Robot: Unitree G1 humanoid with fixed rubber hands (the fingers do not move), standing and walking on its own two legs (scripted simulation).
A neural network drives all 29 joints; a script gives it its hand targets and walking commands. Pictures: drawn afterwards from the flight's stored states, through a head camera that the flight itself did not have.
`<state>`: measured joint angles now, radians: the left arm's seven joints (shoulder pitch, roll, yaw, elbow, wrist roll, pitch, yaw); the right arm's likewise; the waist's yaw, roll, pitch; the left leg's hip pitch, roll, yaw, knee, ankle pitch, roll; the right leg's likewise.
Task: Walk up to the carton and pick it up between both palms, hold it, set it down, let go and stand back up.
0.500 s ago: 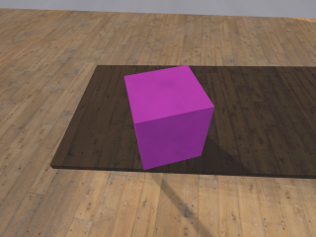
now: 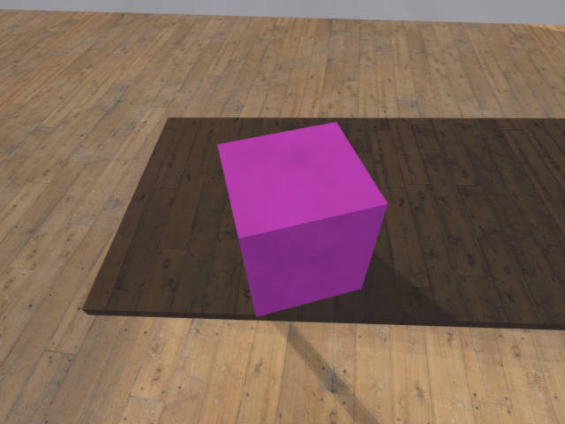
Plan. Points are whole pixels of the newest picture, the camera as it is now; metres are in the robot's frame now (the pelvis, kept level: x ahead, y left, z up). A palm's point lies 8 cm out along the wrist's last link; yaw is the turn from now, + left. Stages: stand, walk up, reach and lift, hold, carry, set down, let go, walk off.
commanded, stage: stand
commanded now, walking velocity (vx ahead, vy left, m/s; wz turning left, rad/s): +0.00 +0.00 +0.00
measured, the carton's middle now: (295, 222) +0.44 +0.00 -0.01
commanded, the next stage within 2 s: none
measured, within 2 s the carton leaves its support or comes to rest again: neither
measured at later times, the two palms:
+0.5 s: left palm out of the picture +0.09 +0.29 -0.13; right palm out of the picture +0.08 -0.27 -0.12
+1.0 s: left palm out of the picture +0.12 +0.31 -0.12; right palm out of the picture +0.06 -0.26 -0.13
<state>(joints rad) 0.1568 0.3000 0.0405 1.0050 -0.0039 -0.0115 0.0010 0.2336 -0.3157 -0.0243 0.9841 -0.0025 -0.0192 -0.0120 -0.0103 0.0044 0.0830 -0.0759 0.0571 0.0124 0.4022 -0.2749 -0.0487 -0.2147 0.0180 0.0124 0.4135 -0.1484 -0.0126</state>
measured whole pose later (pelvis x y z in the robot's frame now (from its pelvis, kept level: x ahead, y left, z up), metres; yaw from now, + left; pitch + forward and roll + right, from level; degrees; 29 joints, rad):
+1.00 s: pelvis +0.05 +0.03 +0.00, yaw +0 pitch -3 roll -1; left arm 0.14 0.30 0.03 1.08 0.00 0.00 0.03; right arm 0.24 -0.29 -0.04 1.07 0.00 -0.01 -0.04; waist -0.02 0.01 0.08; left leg 0.04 0.03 0.03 0.35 -0.32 -0.02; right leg -0.12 -0.01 0.02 0.40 -0.22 0.02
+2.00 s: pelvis +0.03 +0.03 +0.00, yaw +0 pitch -4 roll -1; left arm 0.18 0.29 0.01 1.11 -0.01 -0.01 0.03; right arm 0.21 -0.29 -0.04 1.06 0.01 -0.01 -0.03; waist -0.01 0.00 0.09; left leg 0.03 0.02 0.03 0.35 -0.30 0.00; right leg -0.12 -0.02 0.03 0.38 -0.18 0.04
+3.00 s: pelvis +0.02 +0.04 +0.00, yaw +0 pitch -4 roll +0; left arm 0.16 0.30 0.01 1.11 -0.01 -0.02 0.03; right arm 0.21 -0.29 -0.04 1.06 0.01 -0.01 -0.02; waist -0.01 0.00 0.11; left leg 0.02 0.01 0.03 0.34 -0.29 0.00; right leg -0.12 -0.03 0.03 0.35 -0.16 0.04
